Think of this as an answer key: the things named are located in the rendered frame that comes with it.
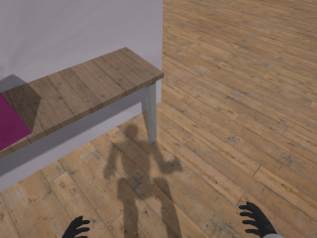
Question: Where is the table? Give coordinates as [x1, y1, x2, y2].
[0, 47, 164, 159]

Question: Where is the carton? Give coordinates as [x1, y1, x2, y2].
[0, 92, 32, 151]

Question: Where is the robot left hand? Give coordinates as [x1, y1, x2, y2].
[61, 215, 90, 238]

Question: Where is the robot right hand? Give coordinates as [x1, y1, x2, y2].
[239, 201, 277, 238]

